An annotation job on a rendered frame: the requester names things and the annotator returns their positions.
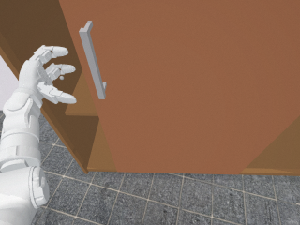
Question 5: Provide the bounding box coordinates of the left robot upper arm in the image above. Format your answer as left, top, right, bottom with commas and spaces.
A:
0, 166, 50, 225

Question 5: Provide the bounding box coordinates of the wardrobe door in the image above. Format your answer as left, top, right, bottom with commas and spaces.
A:
246, 115, 300, 169
59, 0, 300, 175

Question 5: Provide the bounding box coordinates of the robot left hand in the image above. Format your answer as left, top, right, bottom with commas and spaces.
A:
18, 45, 77, 104

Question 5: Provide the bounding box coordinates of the handle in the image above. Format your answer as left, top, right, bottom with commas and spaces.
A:
79, 21, 107, 99

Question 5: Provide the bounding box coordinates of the robot left forearm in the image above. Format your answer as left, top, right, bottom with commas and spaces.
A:
0, 88, 43, 173

